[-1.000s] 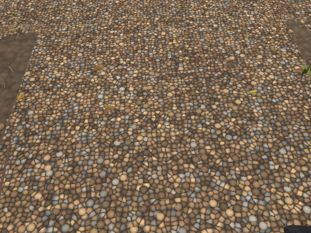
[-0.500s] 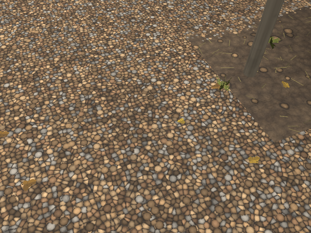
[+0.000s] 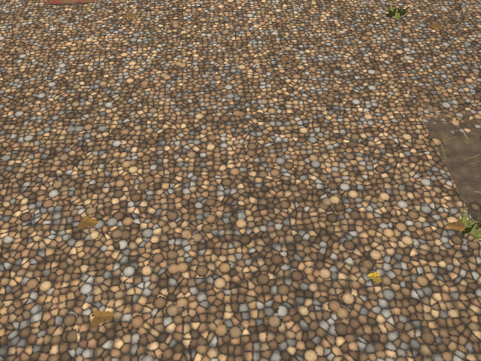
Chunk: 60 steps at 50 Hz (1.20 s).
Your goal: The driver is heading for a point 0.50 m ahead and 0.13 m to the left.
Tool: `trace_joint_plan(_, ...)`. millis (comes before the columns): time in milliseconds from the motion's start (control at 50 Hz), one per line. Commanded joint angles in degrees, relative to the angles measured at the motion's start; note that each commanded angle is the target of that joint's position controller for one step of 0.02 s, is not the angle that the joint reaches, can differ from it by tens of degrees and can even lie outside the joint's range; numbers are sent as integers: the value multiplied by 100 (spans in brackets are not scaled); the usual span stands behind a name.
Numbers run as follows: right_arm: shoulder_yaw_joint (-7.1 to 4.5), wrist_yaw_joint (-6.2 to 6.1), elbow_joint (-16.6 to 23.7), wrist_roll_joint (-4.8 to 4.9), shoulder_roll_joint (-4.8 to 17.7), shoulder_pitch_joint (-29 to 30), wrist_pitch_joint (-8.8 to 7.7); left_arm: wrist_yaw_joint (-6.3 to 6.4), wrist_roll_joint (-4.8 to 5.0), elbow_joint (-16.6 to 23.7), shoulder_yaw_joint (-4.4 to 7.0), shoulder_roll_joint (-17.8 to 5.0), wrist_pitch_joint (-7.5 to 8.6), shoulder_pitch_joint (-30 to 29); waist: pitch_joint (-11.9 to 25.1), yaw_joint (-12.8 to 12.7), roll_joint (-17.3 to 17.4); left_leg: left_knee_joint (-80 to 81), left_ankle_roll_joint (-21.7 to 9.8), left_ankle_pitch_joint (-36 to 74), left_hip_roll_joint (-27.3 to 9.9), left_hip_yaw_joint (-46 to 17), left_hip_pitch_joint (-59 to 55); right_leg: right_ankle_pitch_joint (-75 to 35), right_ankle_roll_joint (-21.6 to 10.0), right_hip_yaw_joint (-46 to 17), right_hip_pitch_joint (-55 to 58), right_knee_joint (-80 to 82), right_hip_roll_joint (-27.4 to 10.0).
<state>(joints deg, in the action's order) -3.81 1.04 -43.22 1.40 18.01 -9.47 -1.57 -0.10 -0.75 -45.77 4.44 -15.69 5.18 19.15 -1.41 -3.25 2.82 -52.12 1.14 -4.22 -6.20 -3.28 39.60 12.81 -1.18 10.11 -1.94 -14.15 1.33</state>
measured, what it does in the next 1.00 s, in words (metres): walks ahead, turning left: left foot, then right foot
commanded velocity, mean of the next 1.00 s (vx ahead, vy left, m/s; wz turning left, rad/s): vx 0.35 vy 0.00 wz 0.40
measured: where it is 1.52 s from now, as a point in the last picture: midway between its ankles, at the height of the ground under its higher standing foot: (217, 357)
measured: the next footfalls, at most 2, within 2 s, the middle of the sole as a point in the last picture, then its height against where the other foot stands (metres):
left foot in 0.20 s outside the picture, level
right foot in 0.68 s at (252, 321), level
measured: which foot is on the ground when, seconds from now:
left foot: up 0.00-0.18, down 0.20-0.68, up 0.70-0.98, down 1.00-1.00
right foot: down 0.00-0.22, up 0.24-0.66, down 0.68-1.00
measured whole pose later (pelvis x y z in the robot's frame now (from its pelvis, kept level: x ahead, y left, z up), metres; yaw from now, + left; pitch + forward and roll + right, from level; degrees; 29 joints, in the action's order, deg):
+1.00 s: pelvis +0.46 +0.09 -0.01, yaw +24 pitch +0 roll -2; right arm -2.3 -1.8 -42.5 -1.0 15.5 -12.0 2.4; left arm -1.2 -0.8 -46.6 1.0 -12.7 1.5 8.0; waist -3.2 -0.3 1.3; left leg -31.7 2.0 -14.2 -2.5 -4.5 17.0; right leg 8.6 -1.7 1.7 -18.7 -27.6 2.5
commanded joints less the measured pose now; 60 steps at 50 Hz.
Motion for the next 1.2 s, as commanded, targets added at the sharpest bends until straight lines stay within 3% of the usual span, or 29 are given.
trace_joint_plan(20, 55, 122, 460, -21, 40, 379, -54, 68, 43, 381, 212, -903, 82, -422, -301, 72, -478, 796, -87, 636, -68, 125, -115, -1634, -845, -379, -246, 747, -1630)
trace_joint_plan(100, 44, 238, 776, -16, 134, 892, -40, 79, 172, 178, 286, -1076, -56, -159, -444, -37, -490, 1406, -358, 202, 47, 407, -38, -2057, -686, -87, 477, 429, -1818)
trace_joint_plan(140, -31, 267, 868, -26, 279, 789, -17, 98, 214, 157, 330, -1238, -139, -200, -225, 133, -640, 1500, -573, -356, 348, 721, -499, -3662, -561, 88, 723, -186, -1831)
trace_joint_plan(180, -249, 230, 670, -7, 621, -262, 23, 125, 275, 187, 347, -1352, -242, -334, 438, 786, -701, 1724, -879, -605, 874, 1052, -1987, -5136, -360, 326, 563, -1806, -1640)
trace_joint_plan(200, -458, 138, 406, 7, 1009, -1236, 66, 151, 239, 221, 280, -1217, -236, -274, 948, 1240, -496, 1951, -1104, -341, 968, 775, -3612, -4423, -123, 404, -344, -3236, -1404)
trace_joint_plan(220, -607, 27, 354, 48, 1723, -1453, 89, 113, -46, 489, 47, -473, -150, 210, 1351, 806, 1060, 2125, -1927, -460, -516, -1881, -5605, 238, 278, 297, -2810, -5419, -619)
trace_joint_plan(240, -518, 77, 619, 9, 1650, -1443, -23, 50, 38, 631, -58, -443, 73, 66, 2410, 818, 926, 3270, -2685, -1760, -1330, -4604, -6383, 2320, 336, -1174, -3930, -6504, 135)
trace_joint_plan(260, -384, 126, 577, -37, 1194, -1343, -113, -10, 299, 773, 72, -947, 203, -699, 1797, 1074, 228, 3624, -2270, -1782, -1225, -4001, -6030, 1833, 198, -1568, -4512, -6603, -199)
trace_joint_plan(280, -334, 121, 555, -33, 1025, -1100, -173, -7, 329, 856, 46, -897, 276, -908, 1107, 908, 106, 3621, -2056, -1452, -1011, -3235, -5239, 1306, 81, -1499, -4574, -6192, -429)
trace_joint_plan(300, -268, 104, 606, -25, 820, -703, -187, 47, 183, 763, 51, -858, 291, -878, 692, 632, -220, 3596, -1857, -836, -756, -2580, -4385, 914, 87, -1492, -4237, -5703, -666)
trace_joint_plan(320, -208, 77, 691, -75, 644, -418, -190, 75, 75, 713, 95, -913, 249, -772, 513, 407, -114, 3667, -1764, -224, -551, -2126, -3726, 644, 120, -1521, -3778, -5304, -809)
trace_joint_plan(400, -222, -36, 722, -99, 713, -399, -232, 73, -23, 721, 71, -690, 24, -753, 380, 224, -39, 3932, -1782, 912, -238, -1448, -2803, 44, 401, -1370, -3285, -4485, -756)
trace_joint_plan(540, -246, -213, 432, -36, 805, -961, -130, -56, 30, 1040, -67, -437, 101, -2114, 47, 725, 232, 3683, -1289, 768, 123, -1060, -2614, -1996, 506, -1229, -2819, -1876, -219)
trace_joint_plan(620, -212, -289, 273, -70, 677, -1199, -9, -186, -5, 1040, -2, -606, 197, -2092, 228, 725, 339, 2847, -1078, 1458, -105, -1427, -3371, -1854, 213, -1314, -2583, -1361, -70)
trace_joint_plan(660, -191, -302, 329, -85, 603, -946, 14, -177, -59, 889, 53, -701, 246, -1554, 430, 392, 408, 2195, -891, 2097, -8, -1481, -3553, -1891, -31, -1204, -1974, -995, -41)
trace_joint_plan(680, -145, -289, 405, -106, 473, -878, -2, -148, -145, 823, 91, -857, 286, -1169, 777, 194, 266, 1537, -680, 2094, 306, -1338, -3367, -3026, -219, -1293, -1102, -891, -322)
trace_joint_plan(700, -49, -276, 513, -200, 228, -1241, -38, -122, -283, 820, 143, -1212, 301, -692, 1617, 212, -597, 124, -376, 352, 735, -1149, -2332, -5266, -790, -2272, 688, -1528, -1423)
trace_joint_plan(720, 20, -248, 302, -103, 141, -2154, -46, -144, -188, 638, 131, -1088, 173, -339, 2472, 314, -1879, -1511, 14, -3572, 1350, -802, -1115, -5736, -1839, -3912, 2009, -1525, -2583)
trace_joint_plan(740, -76, -228, 186, -60, 658, -2164, 6, -176, 40, 644, 62, -808, 74, -296, 2457, 234, -1273, -2017, 101, -3641, 1044, -1034, -836, -4060, -1768, -4273, 1724, -1266, -2517)
trace_joint_plan(760, -141, -248, 274, -16, 820, -1499, 105, -162, 81, 693, -2, -644, 1, -645, 1692, 141, -882, -2198, 211, -3259, 883, -867, -573, -2987, -1522, -3770, 1048, -1035, -2232)
trace_joint_plan(800, -129, -309, 415, -97, 667, -893, 312, -150, -5, 719, -168, -339, -105, -1367, 792, 357, -631, -1456, 296, -2757, 505, -596, -849, -1842, -1218, -3046, -477, -553, -1763)
trace_joint_plan(840, -45, -327, 358, -117, 305, -1022, 412, -145, -76, 639, -147, -433, -178, -1691, 474, 580, -1052, -200, 330, -2535, 420, -197, -1742, -1634, -1005, -2330, -1492, -233, -1241)
trace_joint_plan(900, 27, -330, 238, -169, 119, -1055, 349, -96, -45, 485, -98, -572, -217, -1570, 867, 514, -1121, 1013, 291, -1802, 443, 5, -2505, -2196, -1117, -2030, -1390, -337, -1216)
trace_joint_plan(960, 16, -281, 133, -210, 143, -994, 365, -73, 49, 393, -150, -534, -293, -1647, 875, 611, -919, 2239, 93, -518, 523, 157, -3333, -490, -891, -1922, -1674, -369, -1105)
trace_joint_plan(1000, 5, -296, 350, -336, 374, -601, 375, -110, -26, 251, -261, -298, -293, -1418, 546, 477, -567, 2738, -192, -276, 34, -432, -3536, 1212, -310, -1805, -2122, -421, -772)
trace_joint_plan(1020, -82, -315, 325, -280, 738, -397, 386, -125, -50, 245, -228, -378, -302, -1201, 236, 154, 53, 2686, -408, -1274, 12, -500, -2870, 1345, -86, -1448, -2002, -482, -386)
trace_joint_plan(1040, -55, -293, 291, -270, 503, -358, 350, -102, -65, 214, -227, -431, -320, -1364, 95, 295, 116, 2804, -421, -2039, 173, -406, -2353, 1059, 34, -1297, -1613, -696, -302)
trace_joint_plan(1080, 22, -282, 256, -312, 259, -292, 243, -53, -16, 140, -236, -375, -339, -1345, 10, 276, 148, 2871, -247, -1653, 238, -358, -2205, 597, -26, -1296, -1407, -900, -340)
trace_joint_plan(1200, 30, -284, 127, -215, 261, -435, 89, -20, 19, -150, -235, -365, -338, -1198, 331, 306, -68, 2521, -188, -79, 284, -276, -2641, -861, -43, -1206, -1081, -1247, -328)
